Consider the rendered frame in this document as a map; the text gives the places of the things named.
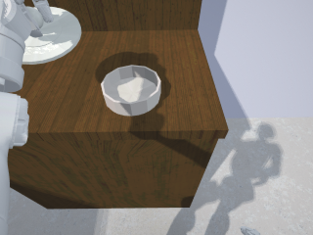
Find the left robot upper arm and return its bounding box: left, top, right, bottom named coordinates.
left=0, top=91, right=29, bottom=235

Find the robot left hand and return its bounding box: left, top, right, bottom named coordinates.
left=21, top=0, right=53, bottom=38

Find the robot left forearm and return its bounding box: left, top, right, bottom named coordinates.
left=0, top=0, right=31, bottom=93

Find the lid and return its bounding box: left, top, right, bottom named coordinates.
left=22, top=7, right=82, bottom=65

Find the table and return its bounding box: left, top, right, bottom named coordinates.
left=7, top=0, right=229, bottom=210

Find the pot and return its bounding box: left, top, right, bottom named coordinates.
left=101, top=65, right=161, bottom=117

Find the knob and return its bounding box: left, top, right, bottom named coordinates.
left=26, top=6, right=44, bottom=28

